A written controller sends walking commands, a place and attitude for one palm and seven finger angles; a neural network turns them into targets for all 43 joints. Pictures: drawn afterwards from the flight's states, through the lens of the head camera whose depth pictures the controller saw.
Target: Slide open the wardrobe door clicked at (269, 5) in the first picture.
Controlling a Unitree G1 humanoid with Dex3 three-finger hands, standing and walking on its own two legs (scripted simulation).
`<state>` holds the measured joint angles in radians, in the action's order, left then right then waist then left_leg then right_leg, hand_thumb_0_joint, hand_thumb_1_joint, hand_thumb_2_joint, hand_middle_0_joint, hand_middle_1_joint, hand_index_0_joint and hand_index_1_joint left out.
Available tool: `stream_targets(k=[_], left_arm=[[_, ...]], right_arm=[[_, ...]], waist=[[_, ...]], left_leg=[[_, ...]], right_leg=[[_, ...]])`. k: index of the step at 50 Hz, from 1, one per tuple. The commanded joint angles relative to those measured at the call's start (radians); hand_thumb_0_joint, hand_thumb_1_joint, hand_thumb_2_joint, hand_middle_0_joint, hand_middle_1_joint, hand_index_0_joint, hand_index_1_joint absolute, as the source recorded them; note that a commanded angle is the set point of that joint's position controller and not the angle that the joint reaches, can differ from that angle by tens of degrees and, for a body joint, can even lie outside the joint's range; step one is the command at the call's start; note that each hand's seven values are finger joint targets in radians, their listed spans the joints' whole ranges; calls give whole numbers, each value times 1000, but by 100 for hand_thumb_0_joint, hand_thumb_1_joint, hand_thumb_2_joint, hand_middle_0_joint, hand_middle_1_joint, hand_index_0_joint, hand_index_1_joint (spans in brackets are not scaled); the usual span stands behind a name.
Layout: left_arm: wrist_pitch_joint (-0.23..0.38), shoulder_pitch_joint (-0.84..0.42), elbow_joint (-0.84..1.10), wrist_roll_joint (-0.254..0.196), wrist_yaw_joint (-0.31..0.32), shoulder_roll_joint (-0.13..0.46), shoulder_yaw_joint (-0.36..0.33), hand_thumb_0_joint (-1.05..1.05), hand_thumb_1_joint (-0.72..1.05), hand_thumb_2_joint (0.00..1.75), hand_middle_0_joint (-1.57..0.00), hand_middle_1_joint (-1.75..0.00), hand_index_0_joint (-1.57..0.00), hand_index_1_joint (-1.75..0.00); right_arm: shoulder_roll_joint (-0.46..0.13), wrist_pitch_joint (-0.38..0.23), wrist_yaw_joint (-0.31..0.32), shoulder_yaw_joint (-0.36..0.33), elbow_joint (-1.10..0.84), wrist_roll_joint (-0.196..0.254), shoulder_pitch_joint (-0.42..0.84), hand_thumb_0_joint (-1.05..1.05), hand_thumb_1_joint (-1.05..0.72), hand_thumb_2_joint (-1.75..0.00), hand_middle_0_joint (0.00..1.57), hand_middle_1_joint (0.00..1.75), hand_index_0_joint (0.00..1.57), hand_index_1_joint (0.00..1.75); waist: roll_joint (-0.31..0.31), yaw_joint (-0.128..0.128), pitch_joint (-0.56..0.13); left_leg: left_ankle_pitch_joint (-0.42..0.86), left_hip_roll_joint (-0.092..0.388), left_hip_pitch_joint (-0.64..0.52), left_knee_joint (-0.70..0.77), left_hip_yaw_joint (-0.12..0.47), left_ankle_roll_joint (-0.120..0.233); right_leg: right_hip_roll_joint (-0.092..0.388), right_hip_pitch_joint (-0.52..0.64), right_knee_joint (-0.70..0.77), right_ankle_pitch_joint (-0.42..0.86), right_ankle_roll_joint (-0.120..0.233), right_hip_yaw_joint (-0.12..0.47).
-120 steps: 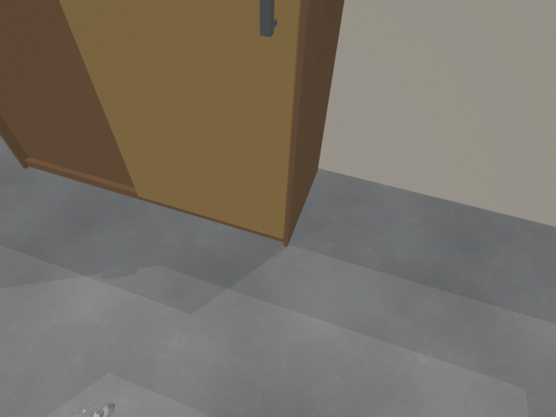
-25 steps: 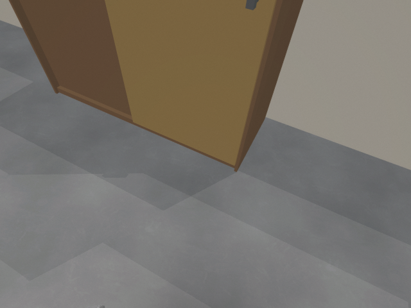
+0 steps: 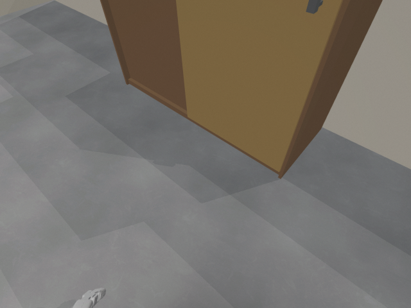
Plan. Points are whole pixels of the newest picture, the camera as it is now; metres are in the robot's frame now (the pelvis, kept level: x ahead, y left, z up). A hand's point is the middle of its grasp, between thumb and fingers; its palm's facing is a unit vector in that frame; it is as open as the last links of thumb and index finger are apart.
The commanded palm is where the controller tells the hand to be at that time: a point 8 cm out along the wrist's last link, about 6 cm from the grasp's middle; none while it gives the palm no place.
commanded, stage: walk to a spot facing it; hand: right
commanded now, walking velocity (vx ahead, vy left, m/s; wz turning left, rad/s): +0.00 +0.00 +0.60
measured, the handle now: out of the picture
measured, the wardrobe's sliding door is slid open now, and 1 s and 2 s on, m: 0.00 0.00 0.00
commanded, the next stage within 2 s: turn to face it in 1.48 s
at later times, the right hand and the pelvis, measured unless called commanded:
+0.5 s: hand (264, 291) +0.19 -0.12 -0.15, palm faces -0.34 +0.92 -0.22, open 7.4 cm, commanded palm none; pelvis +0.02 +0.03 -0.01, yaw +20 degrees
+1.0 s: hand (249, 222) +0.36 -0.10 -0.17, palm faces -0.52 +0.84 -0.15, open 7.4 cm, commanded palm none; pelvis +0.21 +0.04 +0.01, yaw +36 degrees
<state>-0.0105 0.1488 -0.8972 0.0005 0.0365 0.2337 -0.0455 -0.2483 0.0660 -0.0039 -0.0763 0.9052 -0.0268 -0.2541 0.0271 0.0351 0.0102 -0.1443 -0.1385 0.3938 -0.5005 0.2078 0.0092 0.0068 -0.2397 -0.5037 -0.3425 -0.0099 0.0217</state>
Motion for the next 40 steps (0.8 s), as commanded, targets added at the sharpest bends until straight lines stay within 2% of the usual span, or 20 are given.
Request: stream_targets(k=[1, 3, 5, 8, 13, 15, 18, 19, 20, 21, 22, 23, 24, 26, 27, 35, 37, 38, 39, 40], left_arm=[[20, 32, 86, 16, 14, 232, -49, 0, 90, 90, -20, -30, -20, -30], [27, -52, 98, 24, 13, 152, -23, 0, 90, 90, -20, -30, -20, -30], [32, -24, 89, 21, 12, 135, -20, 0, 90, 90, -20, -30, -20, -30], [31, 82, 58, 24, 9, 156, -32, 0, 90, 90, -20, -30, -20, -30], [37, 167, 12, 31, -4, 189, -47, 0, 90, 90, -20, -30, -20, -30], [39, 189, -6, 33, -10, 194, -50, 0, 90, 90, -20, -30, -20, -30], [41, 182, -21, 34, -14, 199, -50, 0, 90, 90, -20, -30, -20, -30], [41, 176, -22, 32, -16, 193, -47, 0, 90, 90, -20, -30, -20, -30], [41, 173, -8, 17, -28, 150, -37, 0, 90, 90, -20, -30, -20, -30], [43, 72, 67, 15, -39, 71, -8, 0, 90, 90, -20, -30, -20, -30], [43, -20, 109, 25, -32, 122, -14, 0, 90, 90, -20, -30, -20, -30], [45, -58, 104, 21, -36, 117, -21, 0, 90, 90, -20, -30, -20, -30], [43, -54, 93, 26, -40, 123, -26, 0, 90, 90, -20, -30, -20, -30], [35, 27, 48, 33, -48, 101, -29, 0, 90, 90, -20, -30, -20, -30], [32, 47, 37, 33, -51, 89, -29, 0, 90, 90, -20, -30, -20, -30], [58, 33, 61, 19, -63, 66, -29, 0, 90, 90, -20, -30, -20, -30], [70, 171, 16, 19, -48, 93, -38, 0, 90, 90, -20, -30, -20, -30], [78, 326, -33, 24, -32, 153, -52, 0, 90, 90, -20, -30, -20, -30], [84, 450, -64, 44, -22, 273, -77, 0, 90, 90, -20, -30, -20, -30], [73, 442, -62, 39, -18, 281, -64, 0, 90, 90, -20, -30, -20, -30]], right_arm=[[-131, -20, -14, -49, -109, -5, 48, 0, -90, -90, 20, 30, 20, 30], [-121, -13, -29, -56, -69, -11, 8, 0, -90, -90, 20, 30, 20, 30], [-90, -9, -38, -41, -65, -5, 12, 0, -90, -90, 20, 30, 20, 30], [-71, -6, -40, -27, -95, 4, 98, 0, -90, -90, 20, 30, 20, 30], [-55, -14, -59, -16, -119, -1, 185, 0, -90, -90, 20, 30, 20, 30], [-51, -24, -64, -12, -125, -4, 212, 0, -90, -90, 20, 30, 20, 30], [-42, -43, -64, -15, -102, -3, 156, 0, -90, -90, 20, 30, 20, 30], [-56, -54, -58, -18, -70, -3, 72, 0, -90, -90, 20, 30, 20, 30], [-145, -69, -43, -35, -30, -8, -68, 0, -90, -90, 20, 30, 20, 30], [-283, -77, -22, -64, 9, 0, -196, 0, -90, -90, 20, 30, 20, 30], [-286, -77, -3, -66, 21, 17, -248, 0, -90, -90, 20, 30, 20, 30], [-266, -83, 2, -60, 17, 13, -194, 0, -90, -90, 20, 30, 20, 30], [-220, -87, 3, -48, 1, 10, -120, 0, -90, -90, 20, 30, 20, 30], [-167, -94, 5, -29, -24, 0, -4, 0, -90, -90, 20, 30, 20, 30], [-159, -101, 3, -25, -20, 0, -2, 0, -90, -90, 20, 30, 20, 30], [-173, -113, -1, -27, 25, -3, -26, 0, -90, -90, 20, 30, 20, 30], [-164, -110, 1, -34, 21, 2, 17, 0, -90, -90, 20, 30, 20, 30], [-123, -107, -3, -28, 17, 5, 24, 0, -90, -90, 20, 30, 20, 30], [-37, -96, -15, -18, 3, 20, -29, 0, -90, -90, 20, 30, 20, 30], [-35, -94, -15, -11, -21, 15, -35, 0, -90, -90, 20, 30, 20, 30]], waist=[[-238, -41, 2], [-157, 16, 46], [-164, 5, 39], [-172, -49, 46], [-199, -92, 45], [-212, -105, 53], [-195, -70, 13], [-142, -25, -30], [33, 42, -105], [334, 111, -113], [216, 132, -99], [187, 108, -41], [163, 73, 35], [103, -10, 59], [104, -20, 63], [138, -35, 76], [66, -108, 36], [-65, -174, -38], [-411, -197, -133], [-461, -167, -126]], left_leg=[[-361, 88, 244, -554, -93, -65], [-244, 110, 192, -719, -126, -80], [-218, 126, 218, -705, -168, -87], [-249, 161, 216, -570, -202, -94], [-277, 195, 138, -334, -269, -75], [-308, 181, 84, -254, -300, -62], [-265, 149, -68, -83, -343, -35], [-181, 123, -234, 39, -364, -14], [-222, 261, -526, 137, -193, 49], [-133, 521, -686, 220, 243, 173], [-80, 570, -642, 233, 312, 231], [-220, 527, -531, 258, 309, 231], [-308, 498, -420, 284, 252, 219], [-213, 417, -276, 271, 68, 173], [-149, 389, -239, 271, 27, 164], [-119, 340, -153, 234, 23, 136], [-94, 294, -75, 105, -7, 103], [-46, 220, -19, -129, -55, 73], [-358, 72, 152, -494, -213, 11], [-446, 81, 244, -710, -172, 11]], right_leg=[[476, 31, 330, -4, 188, 406], [310, -47, 269, 142, 144, 154], [258, 27, 220, 287, 135, 42], [289, 117, 190, 382, 161, 25], [354, 139, 251, 56, 154, 2], [361, 120, 238, 26, 141, -12], [351, 105, 130, 86, 97, -88], [314, 41, -19, 104, 57, -140], [258, -174, -286, 92, -4, -251], [107, -523, -577, -292, -60, -252], [131, -598, -661, -266, -47, -94], [155, -590, -701, -195, -44, -63], [172, -574, -684, -133, -47, -49], [168, -437, -571, -51, -66, -77], [156, -396, -529, -19, -72, -98], [86, -174, -192, 79, -55, -138], [63, 65, -61, 134, -51, -149], [107, 260, 13, 80, -41, -94], [396, 396, 165, -126, 31, 276], [513, 337, 314, -355, 87, 496]])
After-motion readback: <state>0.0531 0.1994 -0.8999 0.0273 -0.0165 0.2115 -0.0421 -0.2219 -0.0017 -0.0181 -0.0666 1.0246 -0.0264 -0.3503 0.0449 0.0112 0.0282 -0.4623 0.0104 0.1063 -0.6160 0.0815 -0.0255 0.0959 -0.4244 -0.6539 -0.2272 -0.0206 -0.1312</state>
